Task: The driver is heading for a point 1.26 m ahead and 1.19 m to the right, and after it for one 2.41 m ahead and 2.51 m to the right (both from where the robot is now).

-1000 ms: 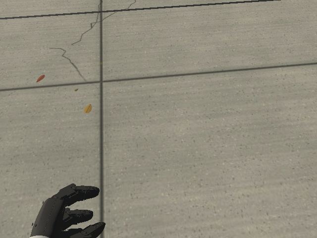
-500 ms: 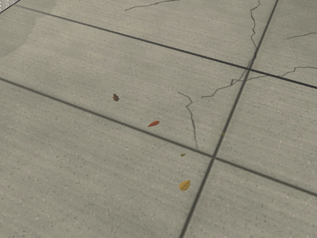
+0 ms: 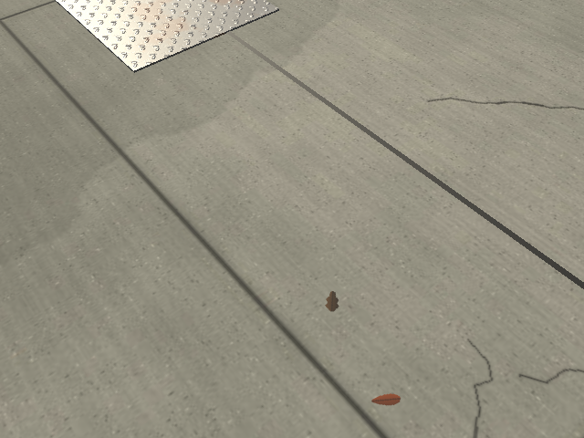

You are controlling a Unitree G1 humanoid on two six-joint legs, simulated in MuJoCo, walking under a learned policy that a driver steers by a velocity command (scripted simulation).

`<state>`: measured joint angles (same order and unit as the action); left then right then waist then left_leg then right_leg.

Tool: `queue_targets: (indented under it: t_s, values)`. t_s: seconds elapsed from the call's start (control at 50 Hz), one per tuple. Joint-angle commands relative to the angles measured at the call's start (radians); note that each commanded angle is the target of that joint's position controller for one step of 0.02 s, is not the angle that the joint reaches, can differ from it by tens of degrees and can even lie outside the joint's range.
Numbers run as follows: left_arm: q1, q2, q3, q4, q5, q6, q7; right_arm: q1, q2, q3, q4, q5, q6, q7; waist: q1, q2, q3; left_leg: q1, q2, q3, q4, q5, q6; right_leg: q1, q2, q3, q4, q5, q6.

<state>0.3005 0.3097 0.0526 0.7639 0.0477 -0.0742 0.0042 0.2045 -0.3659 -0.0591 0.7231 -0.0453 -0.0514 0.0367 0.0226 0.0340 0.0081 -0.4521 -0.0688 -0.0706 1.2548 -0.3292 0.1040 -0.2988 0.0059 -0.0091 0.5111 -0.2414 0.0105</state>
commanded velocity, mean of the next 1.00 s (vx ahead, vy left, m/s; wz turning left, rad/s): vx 1.00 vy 0.00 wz -0.73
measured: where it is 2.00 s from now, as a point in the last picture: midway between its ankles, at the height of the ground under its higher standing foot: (490, 227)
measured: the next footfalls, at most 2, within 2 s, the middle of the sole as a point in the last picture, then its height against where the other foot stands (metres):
left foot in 0.24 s outside the picture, level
right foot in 0.66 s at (392, 338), level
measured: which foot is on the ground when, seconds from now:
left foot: up 0.00-0.22, down 0.24-0.66, up 0.68-1.00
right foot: down 0.00-0.24, up 0.26-0.64, down 0.66-1.00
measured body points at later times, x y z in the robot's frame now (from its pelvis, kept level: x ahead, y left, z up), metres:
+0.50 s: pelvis +0.43 -0.02 +0.00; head +0.45 -0.02 +0.45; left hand +0.70 +0.18 -0.08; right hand +0.33 -0.30 -0.11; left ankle +0.34 +0.12 -0.73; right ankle +0.50 -0.16 -0.65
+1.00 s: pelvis +0.85 -0.22 +0.00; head +0.88 -0.24 +0.45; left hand +1.04 +0.01 -0.12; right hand +0.90 -0.55 -0.04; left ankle +1.13 -0.23 -0.69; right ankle +0.71 -0.17 -0.73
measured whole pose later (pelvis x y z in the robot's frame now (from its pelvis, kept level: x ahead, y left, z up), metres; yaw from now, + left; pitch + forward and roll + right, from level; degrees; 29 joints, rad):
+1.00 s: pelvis +0.85 -0.22 +0.00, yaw -46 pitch +2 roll -1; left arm 0.45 0.33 0.08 0.81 0.00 -0.05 -0.02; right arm -0.01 -0.27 0.03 0.56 -0.03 -0.06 0.02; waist 0.12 -0.01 0.04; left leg -0.68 0.11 -0.09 0.64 0.00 -0.05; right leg 0.03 0.19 0.22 0.33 -0.36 -0.15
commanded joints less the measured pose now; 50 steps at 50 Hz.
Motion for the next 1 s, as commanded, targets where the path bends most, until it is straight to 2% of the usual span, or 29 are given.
queue_targets:
  t_s: [0.02,0.06,0.1,0.12,0.18,0.22,0.24,0.26,0.28,0.3,0.32,0.4,0.46,0.54,0.58,0.62,0.64,0.66,0.68,0.7,0.72,0.74,0.76,0.8,0.82,0.86,0.92,0.96,1.0]
  values:
    - [0.108,0.062,0.009,0.025,-0.028,-0.027,-0.012,-0.064,0.027,0.035,-0.134,-0.027,-0.006,0.019,-0.028,-0.135,0.025,-0.306,0.11,-0.04,-0.11,-0.015,-0.034,0.186,-0.221,0.422,-0.313,-0.088,-0.203]
    - [0.096,0.086,0.016,0.022,-0.034,-0.03,-0.01,-0.164,0.012,0.05,-0.191,-0.027,-0.013,0.027,-0.033,-0.114,0.054,-0.287,0.146,0.004,-0.282,0.085,-0.069,0.114,-0.203,0.37,-0.371,-0.015,-0.222]
    - [0.053,0.13,0.034,0.006,-0.034,-0.03,-0.016,-0.217,0.029,0.071,-0.208,-0.003,-0.022,0.044,-0.041,-0.108,0.067,-0.027,0.118,0.054,-0.523,0.201,-0.089,-0.069,-0.141,0.257,-0.429,0.054,-0.195]
    - [0.064,0.166,0.045,0.007,-0.04,-0.032,-0.023,-0.219,0.023,0.07,-0.202,0.006,-0.023,0.048,-0.037,-0.112,0.058,0.098,0.091,0.088,-0.55,0.23,-0.089,-0.119,-0.154,0.255,-0.461,0.115,-0.197]
    - [0.11,0.188,0.05,0.021,-0.051,-0.03,-0.035,-0.173,-0.033,0.044,-0.175,0.01,-0.023,0.02,-0.058,-0.088,0.023,0.231,0.065,0.088,-0.651,0.24,-0.077,-0.006,-0.178,0.238,-0.341,0.378,-0.172]
    - [0.137,0.197,0.052,0.034,-0.055,-0.028,-0.036,0.061,-0.077,0.013,-0.099,-0.013,-0.031,-0.016,-0.167,-0.033,-0.141,0.546,0.048,0.097,-0.69,0.162,-0.056,-0.031,-0.088,0.167,0.077,0.555,-0.138]
    - [0.116,0.138,0.036,0.011,-0.057,-0.033,-0.034,0.235,-0.148,-0.013,-0.088,-0.034,-0.038,-0.04,-0.25,0.045,-0.254,0.749,0.261,-0.119,-0.738,-0.113,-0.027,-0.198,-0.026,0.126,0.408,0.316,-0.117]
    - [0.191,-0.003,0.007,-0.029,-0.075,-0.028,-0.024,0.278,-0.216,-0.026,-0.088,-0.056,-0.033,-0.052,-0.177,0.233,-0.36,0.866,0.534,-0.569,-0.901,-0.46,0.022,-0.414,0.035,0.092,0.733,-0.252,-0.108]
    - [0.155,0.054,0.012,-0.041,-0.065,-0.012,-0.019,0.213,-0.181,-0.028,-0.094,-0.026,-0.023,-0.057,-0.157,0.2,-0.307,0.76,0.535,-0.754,-1.027,-0.577,0.066,-0.516,0.013,0.092,0.848,-0.164,-0.119]
    - [0.073,0.075,0.019,-0.043,-0.045,0.002,-0.022,0.133,-0.093,-0.009,-0.09,-0.01,-0.027,-0.055,-0.125,0.102,-0.138,0.637,0.48,-0.572,-1.012,-0.47,0.059,-0.559,-0.043,0.081,0.841,-0.083,-0.121]
    - [0.035,0.069,0.018,-0.038,-0.036,0.011,-0.033,0.098,-0.04,0.001,-0.078,-0.003,-0.034,-0.048,-0.103,0.049,-0.06,0.534,0.43,-0.411,-1.011,-0.267,0.049,-0.536,-0.074,0.077,0.798,-0.04,-0.112]
    - [-0.036,0.006,0.01,-0.066,-0.018,0.066,-0.065,0.119,0.017,0.011,-0.007,0.025,-0.067,-0.039,-0.028,0.067,0.054,0.391,0.362,-0.092,-1.085,0.118,0.007,-0.522,-0.133,0.072,0.732,-0.003,-0.078]
    - [-0.158,-0.003,-0.002,-0.129,-0.015,0.072,-0.083,0.124,0.029,0.012,0.028,0.027,-0.083,-0.037,-0.007,0.053,0.076,0.39,0.322,0.106,-1.116,0.365,-0.011,-0.552,-0.132,0.036,0.651,0.133,-0.081]
    - [-0.302,0.003,-0.023,-0.18,-0.021,0.068,-0.113,0.124,-0.023,0.001,0.058,0.025,-0.086,-0.048,-0.006,-0.005,0.13,0.333,0.261,0.319,-1.173,0.593,-0.055,-0.336,-0.072,-0.115,0.303,0.302,-0.133]
    - [-0.285,0.028,-0.02,-0.169,-0.025,0.066,-0.109,0.176,-0.079,-0.01,0.069,0.025,-0.078,-0.055,0.01,0.008,0.079,0.438,0.267,0.348,-1.052,1.09,-0.074,-0.216,0.02,-0.194,0.244,0.277,-0.171]
    - [-0.097,0.085,0.001,-0.122,-0.026,0.063,-0.092,0.162,-0.152,-0.029,0.058,0.016,-0.044,-0.069,0.126,0.062,-0.045,0.495,0.308,0.339,-0.752,1.4,-0.079,-0.012,0.086,-0.195,0.238,0.161,-0.209]
    - [0.1,0.129,0.025,-0.066,-0.025,0.061,-0.078,0.121,-0.172,-0.036,0.04,0.011,-0.026,-0.071,0.219,0.071,-0.138,0.43,0.326,0.315,-0.497,1.4,-0.064,0.202,0.104,-0.154,0.223,0.104,-0.241]
    - [0.262,0.179,0.056,-0.005,-0.024,0.062,-0.052,0.11,-0.16,-0.035,0.033,0.001,-0.018,-0.063,0.27,0.014,-0.202,0.256,0.28,0.311,-0.156,1.072,-0.07,0.456,0.105,-0.075,0.164,0.039,-0.267]
    - [0.177,0.259,0.083,-0.007,-0.047,0.077,-0.029,0.099,-0.015,-0.001,0.006,-0.01,-0.025,-0.042,0.164,-0.241,-0.115,-0.062,0.08,0.29,0.255,-0.043,-0.101,0.535,-0.048,0.186,0.126,0.049,-0.303]
    - [0.123,0.373,0.103,-0.068,-0.014,0.09,-0.03,0.162,-0.027,0.011,-0.122,0.021,-0.045,-0.04,0.081,-0.325,-0.338,-0.413,0.006,0.077,0.505,-0.19,-0.137,0.831,-0.257,0.756,-0.074,-0.055,-0.532]
    - [0.132,0.316,0.1,-0.087,-0.024,0.094,-0.017,0.047,-0.075,0.015,-0.132,0.006,-0.072,-0.041,0.132,-0.085,-0.299,-0.476,0.074,-0.027,0.428,-0.078,-0.123,0.759,-0.272,0.837,-0.227,-0.196,-0.489]
    - [0.102,0.262,0.087,-0.061,-0.028,0.086,-0.007,0.024,-0.073,0.02,-0.129,0.011,-0.083,-0.04,0.076,0.0,-0.123,-0.446,0.12,-0.028,0.295,-0.024,-0.118,0.559,-0.248,0.767,-0.273,-0.178,-0.441]
    - [0.073,0.225,0.075,-0.046,-0.03,0.071,-0.005,0.01,-0.057,0.026,-0.126,-0.001,-0.078,-0.043,0.019,0.057,-0.04,-0.372,0.156,-0.023,0.189,-0.024,-0.124,0.385,-0.206,0.679,-0.276,-0.081,-0.408]
    - [0.023,0.178,0.053,-0.05,-0.033,0.04,0.0,0.046,-0.046,0.034,-0.111,-0.03,-0.032,-0.044,-0.058,0.075,0.029,-0.227,0.191,-0.023,0.071,-0.063,-0.153,0.126,-0.127,0.536,-0.283,0.071,-0.389]
    - [0.021,0.167,0.047,-0.049,-0.038,0.027,-0.004,0.042,-0.036,0.036,-0.118,-0.032,-0.012,-0.043,-0.074,0.062,0.041,-0.191,0.202,-0.014,-0.006,-0.095,-0.168,0.046,-0.099,0.493,-0.298,0.083,-0.388]
    - [0.016,0.173,0.049,-0.052,-0.041,0.008,-0.01,-0.073,-0.006,0.048,-0.173,-0.025,0.0,-0.034,-0.06,0.033,0.09,-0.142,0.21,0.031,-0.203,-0.004,-0.185,-0.085,-0.043,0.42,-0.342,0.118,-0.374]
    - [0.018,0.182,0.062,-0.055,-0.043,0.0,-0.019,-0.208,0.036,0.068,-0.217,0.008,-0.005,-0.015,-0.008,-0.024,0.088,0.012,0.167,0.058,-0.498,0.333,-0.178,-0.143,0.024,0.365,-0.353,0.187,-0.3]
    - [0.048,0.197,0.07,-0.045,-0.053,-0.001,-0.024,-0.227,0.019,0.063,-0.216,0.023,-0.009,-0.013,0.023,-0.051,0.05,0.086,0.134,0.06,-0.599,0.432,-0.161,-0.065,0.001,0.386,-0.326,0.3,-0.267]
    - [0.088,0.205,0.078,-0.03,-0.053,0.012,-0.016,-0.22,-0.007,0.054,-0.212,0.015,-0.016,-0.024,0.037,-0.049,0.039,0.108,0.087,0.055,-0.705,0.392,-0.145,0.077,0.002,0.4,-0.196,0.518,-0.216]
